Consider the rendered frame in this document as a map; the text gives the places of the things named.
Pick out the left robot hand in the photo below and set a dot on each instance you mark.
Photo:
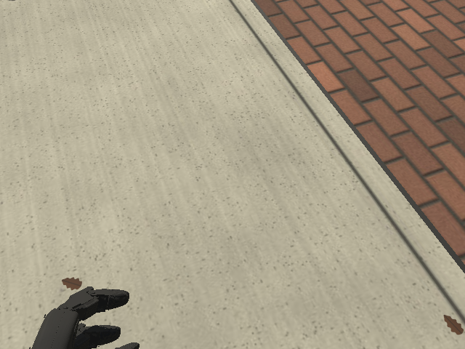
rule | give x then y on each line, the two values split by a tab
61	329

